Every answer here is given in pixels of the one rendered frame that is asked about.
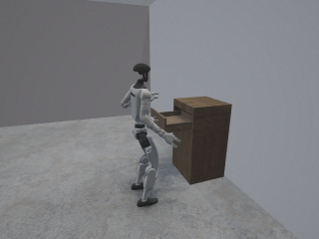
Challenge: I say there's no robot right shin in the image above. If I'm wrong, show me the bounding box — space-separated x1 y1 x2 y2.
142 168 159 202

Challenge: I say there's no cabinet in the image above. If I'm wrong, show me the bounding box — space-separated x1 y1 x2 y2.
172 96 232 185

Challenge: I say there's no drawer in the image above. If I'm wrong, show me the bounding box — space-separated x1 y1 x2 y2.
151 108 193 133

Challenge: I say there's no left robot foot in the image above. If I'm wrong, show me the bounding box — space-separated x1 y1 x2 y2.
131 182 144 190

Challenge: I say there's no robot right upper arm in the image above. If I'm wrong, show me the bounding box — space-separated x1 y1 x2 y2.
140 89 152 122

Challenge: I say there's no robot left hand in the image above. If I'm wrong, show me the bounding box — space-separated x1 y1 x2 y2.
151 92 159 102

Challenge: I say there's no robot right forearm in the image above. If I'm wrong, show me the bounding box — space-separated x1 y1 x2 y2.
143 116 167 138

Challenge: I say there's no robot left upper arm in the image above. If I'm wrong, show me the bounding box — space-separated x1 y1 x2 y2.
121 84 135 109

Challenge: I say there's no robot right hand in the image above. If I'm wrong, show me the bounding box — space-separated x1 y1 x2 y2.
164 133 180 148

